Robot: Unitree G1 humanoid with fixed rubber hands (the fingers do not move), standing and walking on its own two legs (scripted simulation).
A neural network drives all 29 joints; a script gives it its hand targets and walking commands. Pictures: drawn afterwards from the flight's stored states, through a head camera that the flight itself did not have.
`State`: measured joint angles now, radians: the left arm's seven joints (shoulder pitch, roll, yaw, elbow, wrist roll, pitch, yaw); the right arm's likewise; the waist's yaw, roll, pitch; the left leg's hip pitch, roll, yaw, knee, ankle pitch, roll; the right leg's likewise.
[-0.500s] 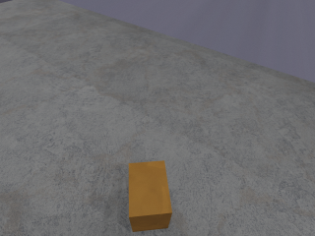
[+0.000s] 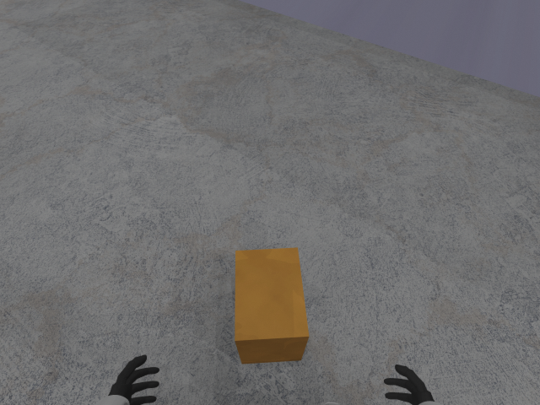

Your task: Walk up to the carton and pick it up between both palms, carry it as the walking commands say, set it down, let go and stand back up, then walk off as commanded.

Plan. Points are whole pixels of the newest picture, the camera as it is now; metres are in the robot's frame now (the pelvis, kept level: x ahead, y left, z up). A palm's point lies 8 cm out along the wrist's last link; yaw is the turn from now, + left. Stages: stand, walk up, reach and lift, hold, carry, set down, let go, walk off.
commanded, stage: reach and lift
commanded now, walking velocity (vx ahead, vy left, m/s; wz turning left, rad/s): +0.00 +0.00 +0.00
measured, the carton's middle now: (269, 307) +0.49 +0.00 -0.61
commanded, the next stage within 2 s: none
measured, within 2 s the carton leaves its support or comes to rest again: neither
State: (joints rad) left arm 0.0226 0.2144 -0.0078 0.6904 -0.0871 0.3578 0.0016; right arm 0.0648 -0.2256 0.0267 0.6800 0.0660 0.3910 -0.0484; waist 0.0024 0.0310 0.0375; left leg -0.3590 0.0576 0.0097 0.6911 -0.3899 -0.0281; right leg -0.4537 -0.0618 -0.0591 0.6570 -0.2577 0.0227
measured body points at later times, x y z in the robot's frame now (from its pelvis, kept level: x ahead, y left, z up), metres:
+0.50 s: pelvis -0.03 +0.01 -0.03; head +0.12 +0.01 +0.39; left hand +0.21 +0.22 -0.16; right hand +0.19 -0.23 -0.16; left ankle -0.02 +0.14 -0.72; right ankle +0.05 -0.14 -0.72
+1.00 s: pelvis -0.06 -0.01 -0.07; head +0.16 -0.01 +0.32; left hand +0.35 +0.21 -0.17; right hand +0.34 -0.21 -0.18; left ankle -0.02 +0.14 -0.72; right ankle +0.05 -0.14 -0.72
